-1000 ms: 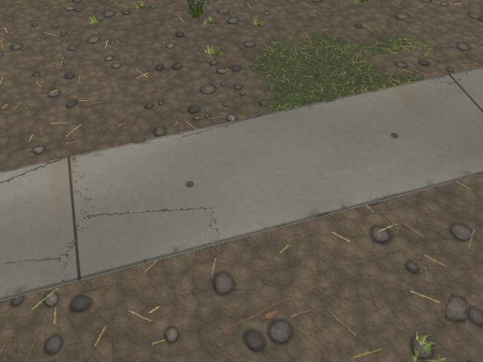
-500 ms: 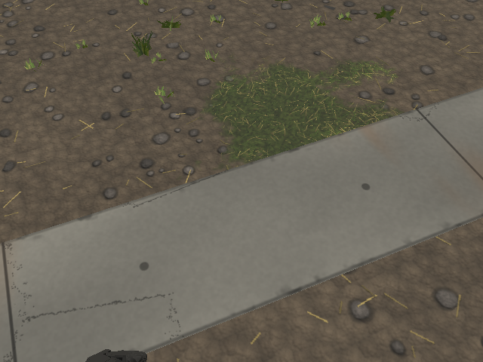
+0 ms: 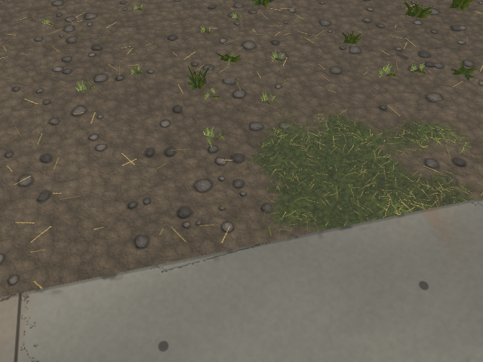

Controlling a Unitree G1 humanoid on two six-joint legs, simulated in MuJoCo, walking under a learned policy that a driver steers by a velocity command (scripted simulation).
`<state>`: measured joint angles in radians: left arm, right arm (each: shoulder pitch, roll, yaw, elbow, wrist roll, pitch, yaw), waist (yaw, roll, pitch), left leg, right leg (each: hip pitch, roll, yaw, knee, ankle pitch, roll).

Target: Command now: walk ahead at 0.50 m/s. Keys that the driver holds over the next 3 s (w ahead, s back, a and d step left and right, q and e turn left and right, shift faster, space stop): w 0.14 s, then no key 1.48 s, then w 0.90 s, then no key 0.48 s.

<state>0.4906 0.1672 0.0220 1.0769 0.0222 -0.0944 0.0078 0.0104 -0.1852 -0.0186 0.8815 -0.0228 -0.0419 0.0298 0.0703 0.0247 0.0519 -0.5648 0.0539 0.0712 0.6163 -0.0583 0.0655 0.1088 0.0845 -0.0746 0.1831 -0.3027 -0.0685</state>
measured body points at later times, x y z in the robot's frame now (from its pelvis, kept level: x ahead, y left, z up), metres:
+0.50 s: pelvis +0.21 +0.03 +0.00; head +0.23 +0.03 +0.45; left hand +0.30 +0.25 -0.15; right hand +0.17 -0.19 -0.15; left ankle +0.17 +0.09 -0.74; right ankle +0.30 -0.07 -0.72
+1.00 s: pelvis +0.24 +0.01 +0.00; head +0.24 +0.01 +0.45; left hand +0.23 +0.22 -0.16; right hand +0.21 -0.20 -0.16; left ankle +0.17 +0.09 -0.74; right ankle +0.29 -0.07 -0.74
